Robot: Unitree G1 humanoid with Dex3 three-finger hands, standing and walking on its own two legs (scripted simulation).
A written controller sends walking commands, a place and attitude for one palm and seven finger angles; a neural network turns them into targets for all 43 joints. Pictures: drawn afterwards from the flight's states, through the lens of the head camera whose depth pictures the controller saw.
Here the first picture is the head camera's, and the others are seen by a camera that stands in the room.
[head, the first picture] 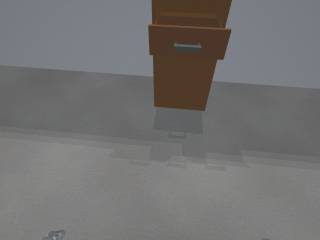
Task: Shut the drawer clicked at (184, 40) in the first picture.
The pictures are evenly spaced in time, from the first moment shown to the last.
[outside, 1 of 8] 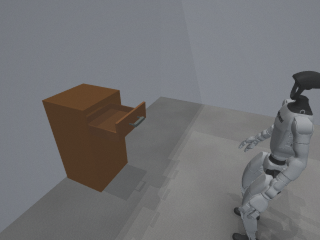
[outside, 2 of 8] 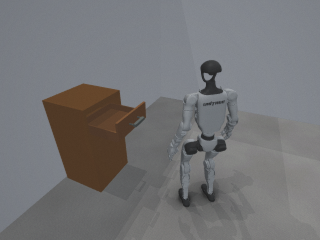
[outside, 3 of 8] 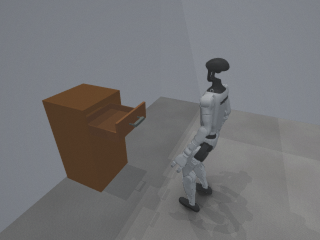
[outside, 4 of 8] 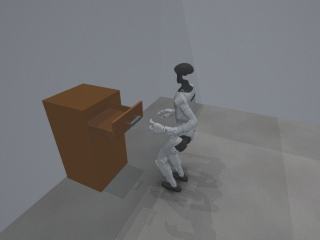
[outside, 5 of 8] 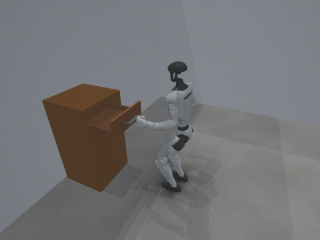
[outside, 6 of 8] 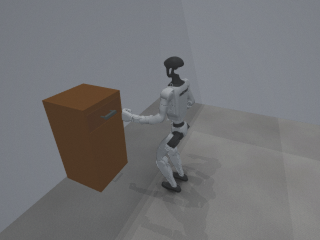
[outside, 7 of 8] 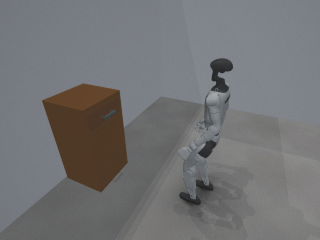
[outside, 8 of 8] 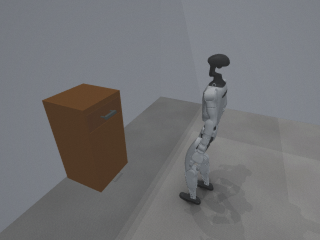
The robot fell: no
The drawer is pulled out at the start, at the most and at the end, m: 0.29 0.29 0.00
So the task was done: yes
